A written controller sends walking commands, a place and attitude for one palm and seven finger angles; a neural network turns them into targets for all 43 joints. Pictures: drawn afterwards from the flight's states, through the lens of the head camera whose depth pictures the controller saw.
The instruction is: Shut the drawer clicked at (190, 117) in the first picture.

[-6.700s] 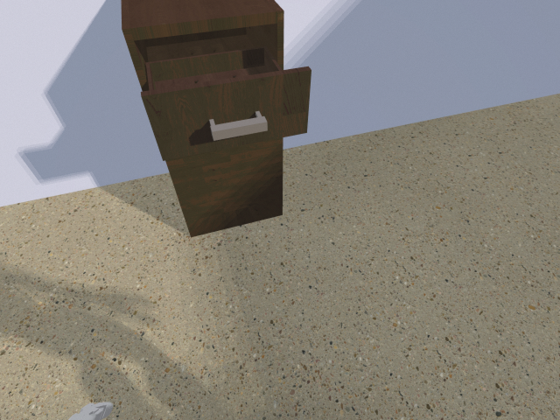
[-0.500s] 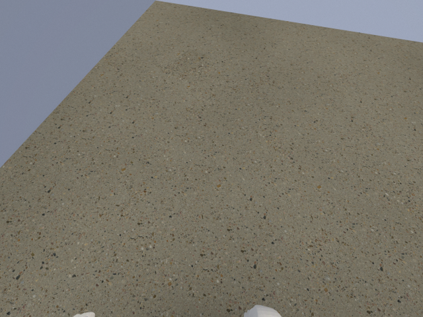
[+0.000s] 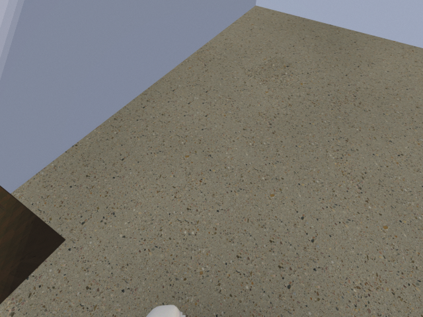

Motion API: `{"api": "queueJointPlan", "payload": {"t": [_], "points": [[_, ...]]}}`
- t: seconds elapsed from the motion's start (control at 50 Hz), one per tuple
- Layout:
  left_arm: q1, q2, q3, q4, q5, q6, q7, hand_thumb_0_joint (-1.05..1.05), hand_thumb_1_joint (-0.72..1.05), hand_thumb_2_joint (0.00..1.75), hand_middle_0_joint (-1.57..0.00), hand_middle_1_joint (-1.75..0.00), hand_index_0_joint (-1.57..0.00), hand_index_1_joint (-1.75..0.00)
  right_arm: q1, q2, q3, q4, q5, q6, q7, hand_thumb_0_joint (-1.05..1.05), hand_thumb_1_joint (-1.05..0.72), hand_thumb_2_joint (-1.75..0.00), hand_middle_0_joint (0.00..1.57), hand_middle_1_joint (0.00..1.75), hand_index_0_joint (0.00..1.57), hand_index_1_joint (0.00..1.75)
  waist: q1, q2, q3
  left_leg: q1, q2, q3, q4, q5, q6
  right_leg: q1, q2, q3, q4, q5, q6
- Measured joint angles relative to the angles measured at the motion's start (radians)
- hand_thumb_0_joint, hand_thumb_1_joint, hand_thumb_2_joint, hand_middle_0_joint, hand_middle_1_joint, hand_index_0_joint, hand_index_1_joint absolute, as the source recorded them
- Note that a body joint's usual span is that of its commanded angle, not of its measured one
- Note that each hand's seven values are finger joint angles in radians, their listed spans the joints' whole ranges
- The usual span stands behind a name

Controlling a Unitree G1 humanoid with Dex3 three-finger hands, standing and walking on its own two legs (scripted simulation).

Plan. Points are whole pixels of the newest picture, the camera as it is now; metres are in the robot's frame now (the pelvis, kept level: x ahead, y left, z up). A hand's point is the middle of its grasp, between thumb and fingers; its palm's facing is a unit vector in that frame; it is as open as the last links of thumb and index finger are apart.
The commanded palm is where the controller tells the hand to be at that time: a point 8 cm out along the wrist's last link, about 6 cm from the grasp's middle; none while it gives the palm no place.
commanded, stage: turn to face it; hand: left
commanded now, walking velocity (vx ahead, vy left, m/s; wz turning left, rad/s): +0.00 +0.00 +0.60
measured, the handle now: out of the picture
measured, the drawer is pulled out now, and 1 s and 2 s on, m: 0.29 0.29 0.29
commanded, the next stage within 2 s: take the last steps up to it in 1.56 s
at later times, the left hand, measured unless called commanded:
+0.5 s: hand out of the picture +0.07 +0.26 -0.15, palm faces +0.29 -0.92 -0.26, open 7.4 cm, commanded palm none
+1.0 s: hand out of the picture -0.10 +0.24 -0.19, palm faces +0.59 -0.76 -0.26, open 7.4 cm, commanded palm none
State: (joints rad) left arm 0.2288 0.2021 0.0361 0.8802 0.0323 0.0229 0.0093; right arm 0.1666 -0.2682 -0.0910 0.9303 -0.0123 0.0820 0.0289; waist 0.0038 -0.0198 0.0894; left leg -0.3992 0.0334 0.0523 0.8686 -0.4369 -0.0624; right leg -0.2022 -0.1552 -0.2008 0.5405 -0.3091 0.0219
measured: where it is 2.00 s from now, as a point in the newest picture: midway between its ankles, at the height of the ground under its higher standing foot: outside the picture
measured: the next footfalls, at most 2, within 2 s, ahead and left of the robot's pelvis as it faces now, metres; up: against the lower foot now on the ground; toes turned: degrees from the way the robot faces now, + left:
left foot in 0.08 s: +0.04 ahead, +0.14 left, +0.00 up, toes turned +9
right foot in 0.56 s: +0.09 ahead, -0.10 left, +0.00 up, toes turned +18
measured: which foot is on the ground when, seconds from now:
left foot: up 0.00-0.06, down 0.08-0.56, up 0.58-0.94, down 0.96-1.00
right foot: down 0.00-0.08, up 0.10-0.54, down 0.56-0.96, up 0.98-1.00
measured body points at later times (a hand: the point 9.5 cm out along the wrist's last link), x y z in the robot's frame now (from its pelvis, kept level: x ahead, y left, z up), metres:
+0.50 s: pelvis +0.00 +0.02 +0.00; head +0.04 +0.03 +0.45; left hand +0.05 +0.30 -0.13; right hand +0.14 -0.20 -0.14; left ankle +0.00 +0.13 -0.74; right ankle +0.04 -0.12 -0.71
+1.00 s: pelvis -0.01 +0.03 -0.02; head +0.01 +0.07 +0.43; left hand -0.13 +0.28 -0.17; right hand +0.23 -0.13 -0.14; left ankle -0.07 +0.13 -0.74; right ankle +0.05 -0.11 -0.72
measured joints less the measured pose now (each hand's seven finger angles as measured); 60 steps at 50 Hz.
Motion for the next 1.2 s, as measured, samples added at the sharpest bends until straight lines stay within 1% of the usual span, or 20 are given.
{"api": "queueJointPlan", "payload": {"t": [0.04, 0.08, 0.12, 0.16, 0.24, 0.32, 0.44, 0.54, 0.58, 0.64, 0.68, 0.74, 0.82, 0.9, 0.94, 0.96, 0.98, 1.02, 1.08, 1.2], "points": [[0.009, 0.017, 0.007, 0.008, 0.0, 0.005, -0.001, 0.01, 0.9, 0.9, -0.21, -0.3, -0.21, -0.3, -0.017, 0.002, 0.006, -0.011, 0.002, -0.009, -0.001, 0.01, -0.91, -0.9, 0.2, 0.3, 0.19, 0.3, 0.009, -0.012, 0.006, 0.045, -0.004, 0.018, -0.103, 0.017, 0.008, -0.012, -0.019, -0.022, 0.029, -0.015, 0.015], [0.026, 0.035, 0.017, 0.012, -0.006, 0.012, -0.003, 0.01, 0.9, 0.9, -0.21, -0.3, -0.21, -0.3, -0.024, 0.0, 0.013, -0.03, 0.002, -0.024, 0.0, 0.01, -0.91, -0.9, 0.2, 0.3, 0.19, 0.3, 0.013, -0.018, -0.001, 0.108, -0.008, 0.033, -0.254, 0.125, 0.023, -0.038, -0.037, -0.043, 0.091, -0.047, 0.035], [0.025, 0.063, 0.031, 0.021, -0.011, 0.031, -0.002, 0.01, 0.91, 0.9, -0.21, -0.3, -0.21, -0.3, -0.04, 0.011, 0.017, -0.042, 0.0, -0.044, -0.001, 0.01, -0.91, -0.9, 0.2, 0.3, 0.2, 0.3, 0.017, -0.044, 0.006, 0.087, -0.029, 0.03, -0.235, 0.134, 0.07, -0.111, -0.042, 0.015, 0.256, -0.158, 0.052], [0.016, 0.08, 0.041, 0.036, -0.011, 0.051, 0.005, 0.01, 0.91, 0.9, -0.2, -0.3, -0.2, -0.3, -0.043, 0.022, 0.026, -0.05, 0.0, -0.06, -0.009, 0.01, -0.91, -0.9, 0.2, 0.3, 0.2, 0.3, 0.021, -0.048, 0.008, 0.08, -0.035, 0.017, -0.221, 0.11, 0.098, -0.187, -0.003, 0.088, 0.434, -0.227, 0.057], [-0.011, 0.09, 0.049, 0.04, -0.014, 0.051, 0.0, 0.01, 0.91, 0.9, -0.2, -0.3, -0.2, -0.3, -0.03, 0.041, 0.038, -0.049, -0.003, -0.064, -0.027, 0.01, -0.91, -0.9, 0.2, 0.3, 0.2, 0.3, 0.016, -0.035, 0.005, 0.11, -0.052, -0.024, -0.303, 0.155, 0.106, -0.275, 0.039, 0.15, 0.584, -0.138, 0.066], [-0.033, 0.08, 0.044, 0.018, -0.015, 0.041, -0.003, 0.01, 0.91, 0.9, -0.2, -0.3, -0.2, -0.29, -0.013, 0.053, 0.044, -0.036, -0.003, -0.059, -0.028, 0.01, -0.91, -0.9, 0.2, 0.3, 0.2, 0.3, 0.009, -0.017, -0.006, 0.134, -0.07, -0.064, -0.371, 0.198, 0.114, -0.286, 0.056, 0.18, 0.532, -0.093, 0.075], [-0.078, 0.053, 0.033, -0.011, -0.019, 0.037, 0.0, 0.01, 0.91, 0.9, -0.2, -0.3, -0.2, -0.3, 0.019, 0.065, 0.038, -0.02, -0.007, -0.049, -0.024, 0.01, -0.9, -0.9, 0.2, 0.3, 0.2, 0.3, -0.017, 0.011, -0.018, 0.128, -0.094, -0.131, -0.385, 0.219, 0.105, -0.234, 0.089, 0.204, 0.366, -0.115, 0.072], [-0.098, 0.023, 0.017, -0.044, -0.026, 0.016, 0.002, 0.01, 0.91, 0.9, -0.2, -0.3, -0.2, -0.3, 0.043, 0.053, 0.022, -0.009, -0.006, -0.033, -0.023, 0.01, -0.9, -0.9, 0.2, 0.3, 0.2, 0.3, -0.034, 0.042, -0.029, 0.086, -0.113, -0.192, -0.329, 0.205, 0.078, -0.116, 0.129, 0.196, 0.106, -0.043, 0.053], [-0.093, 0.012, 0.011, -0.054, -0.019, -0.004, 0.005, 0.01, 0.91, 0.9, -0.2, -0.3, -0.2, -0.3, 0.051, 0.042, 0.011, -0.006, 0.001, -0.028, -0.023, 0.01, -0.9, -0.9, 0.2, 0.3, 0.2, 0.3, -0.029, 0.054, -0.034, 0.039, -0.122, -0.202, -0.233, 0.125, 0.06, -0.078, 0.131, 0.184, 0.016, 0.008, 0.018], [-0.074, -0.011, -0.002, -0.053, -0.014, -0.005, 0.008, 0.01, 0.91, 0.9, -0.2, -0.3, -0.2, -0.3, 0.055, 0.022, -0.006, 0.001, -0.003, -0.012, -0.021, 0.01, -0.91, -0.9, 0.2, 0.3, 0.2, 0.3, -0.033, 0.068, -0.03, -0.058, -0.118, -0.146, 0.065, -0.023, 0.041, -0.059, 0.11, 0.142, 0.025, 0.007, -0.021], [-0.056, -0.019, -0.006, -0.046, -0.012, -0.002, 0.008, 0.01, 0.91, 0.9, -0.21, -0.3, -0.2, -0.3, 0.055, 0.011, -0.011, 0.003, -0.006, -0.006, -0.012, 0.01, -0.91, -0.9, 0.2, 0.3, 0.2, 0.3, -0.035, 0.065, -0.03, -0.101, -0.094, -0.104, 0.218, 0.004, 0.027, -0.033, 0.092, 0.121, 0.001, 0.014, -0.024], [-0.036, -0.02, -0.007, -0.031, -0.008, 0.001, 0.008, 0.01, 0.91, 0.9, -0.21, -0.3, -0.2, -0.3, 0.054, 0.002, -0.014, 0.004, -0.006, -0.002, -0.003, 0.01, -0.91, -0.9, 0.2, 0.3, 0.2, 0.3, -0.037, 0.049, -0.026, -0.11, -0.05, -0.064, 0.278, 0.036, 0.009, -0.007, 0.064, 0.087, -0.023, 0.019, -0.019], [-0.018, -0.01, -0.006, -0.016, -0.002, 0.001, 0.005, 0.01, 0.91, 0.9, -0.21, -0.3, -0.21, -0.3, 0.039, 0.0, -0.009, 0.008, -0.003, 0.004, 0.001, 0.01, -0.91, -0.9, 0.2, 0.3, 0.2, 0.3, -0.025, 0.021, -0.015, -0.058, -0.011, -0.031, 0.147, 0.016, -0.004, 0.004, 0.024, 0.042, -0.024, 0.012, -0.007], [-0.002, 0.015, 0.004, -0.004, 0.0, 0.004, 0.001, 0.01, 0.9, 0.9, -0.21, -0.3, -0.21, -0.3, 0.01, 0.002, 0.004, 0.001, 0.002, -0.006, 0.0, 0.01, -0.91, -0.9, 0.2, 0.3, 0.19, 0.3, -0.002, -0.007, 0.001, 0.027, -0.004, 0.006, -0.063, 0.006, 0.005, -0.011, -0.017, -0.001, 0.02, -0.014, 0.017], [0.011, 0.032, 0.012, 0.002, -0.004, 0.009, -0.001, 0.01, 0.9, 0.9, -0.21, -0.3, -0.21, -0.3, -0.001, 0.001, 0.01, -0.013, 0.003, -0.019, 0.0, 0.01, -0.91, -0.9, 0.2, 0.3, 0.19, 0.3, 0.005, -0.016, 0.001, 0.089, -0.01, 0.024, -0.212, 0.087, 0.016, -0.029, -0.039, -0.023, 0.072, -0.042, 0.036], [0.022, 0.04, 0.017, 0.002, -0.009, 0.014, -0.003, 0.01, 0.9, 0.9, -0.21, -0.3, -0.21, -0.3, -0.004, -0.003, 0.012, -0.023, 0.001, -0.03, 0.001, 0.01, -0.91, -0.9, 0.2, 0.3, 0.2, 0.3, 0.006, -0.015, -0.006, 0.109, -0.011, 0.02, -0.271, 0.161, 0.04, -0.055, -0.047, -0.027, 0.125, -0.062, 0.044], [0.022, 0.054, 0.024, 0.009, -0.012, 0.023, -0.002, 0.01, 0.9, 0.9, -0.21, -0.3, -0.21, -0.3, -0.014, 0.004, 0.013, -0.027, 0.0, -0.04, -0.001, 0.01, -0.91, -0.9, 0.2, 0.3, 0.2, 0.3, 0.008, -0.03, -0.002, 0.095, -0.023, 0.018, -0.251, 0.159, 0.063, -0.092, -0.052, 0.004, 0.209, -0.139, 0.054], [0.017, 0.075, 0.035, 0.028, -0.013, 0.047, 0.005, 0.01, 0.91, 0.9, -0.21, -0.3, -0.2, -0.3, -0.025, 0.018, 0.022, -0.034, 0.0, -0.056, -0.007, 0.01, -0.91, -0.9, 0.2, 0.3, 0.2, 0.3, 0.013, -0.04, 0.0, 0.082, -0.031, 0.007, -0.219, 0.115, 0.088, -0.171, -0.018, 0.083, 0.395, -0.241, 0.059], [-0.001, 0.088, 0.044, 0.043, -0.016, 0.056, 0.004, 0.01, 0.91, 0.9, -0.2, -0.3, -0.2, -0.3, -0.017, 0.034, 0.032, -0.041, -0.005, -0.064, -0.023, 0.01, -0.91, -0.9, 0.2, 0.3, 0.2, 0.3, 0.007, -0.03, -0.007, 0.099, -0.037, -0.03, -0.264, 0.124, 0.089, -0.248, 0.029, 0.134, 0.548, -0.2, 0.063], [-0.041, 0.073, 0.036, 0.009, -0.019, 0.041, -0.002, 0.01, 0.91, 0.9, -0.2, -0.3, -0.2, -0.29, -0.005, 0.047, 0.044, -0.029, -0.006, -0.055, -0.027, 0.01, -0.91, -0.9, 0.2, 0.3, 0.2, 0.3, 0.004, -0.002, -0.013, 0.137, -0.065, -0.095, -0.36, 0.189, 0.095, -0.269, 0.067, 0.177, 0.472, -0.124, 0.069]]}}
